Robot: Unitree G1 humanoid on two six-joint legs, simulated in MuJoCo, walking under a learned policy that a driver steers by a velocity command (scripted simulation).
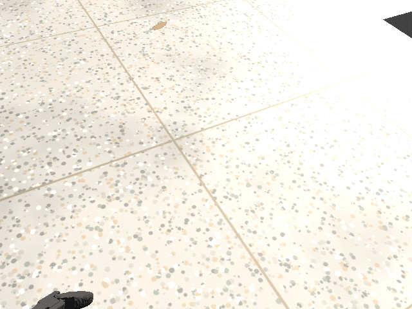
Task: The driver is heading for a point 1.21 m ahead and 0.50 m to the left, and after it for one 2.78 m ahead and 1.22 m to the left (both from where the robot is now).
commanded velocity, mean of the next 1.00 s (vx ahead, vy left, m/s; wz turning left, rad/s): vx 0.95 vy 0.00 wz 0.84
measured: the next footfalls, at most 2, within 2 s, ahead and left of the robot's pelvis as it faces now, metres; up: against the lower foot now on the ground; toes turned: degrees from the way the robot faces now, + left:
right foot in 0.16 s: +0.22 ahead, -0.17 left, +0.00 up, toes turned +13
left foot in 0.60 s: +0.56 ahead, +0.21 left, +0.00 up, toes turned +35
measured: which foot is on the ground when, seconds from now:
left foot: down 0.00-0.18, up 0.20-0.58, down 0.60-1.00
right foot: up 0.00-0.14, down 0.16-0.60, up 0.62-1.00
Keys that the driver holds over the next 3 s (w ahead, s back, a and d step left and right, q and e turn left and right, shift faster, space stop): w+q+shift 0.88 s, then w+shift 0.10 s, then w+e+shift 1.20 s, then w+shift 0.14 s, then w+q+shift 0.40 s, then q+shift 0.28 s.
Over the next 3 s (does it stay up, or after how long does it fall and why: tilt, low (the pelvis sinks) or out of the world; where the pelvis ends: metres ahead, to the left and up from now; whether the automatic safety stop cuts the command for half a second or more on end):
stays up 2.19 0.85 -0.01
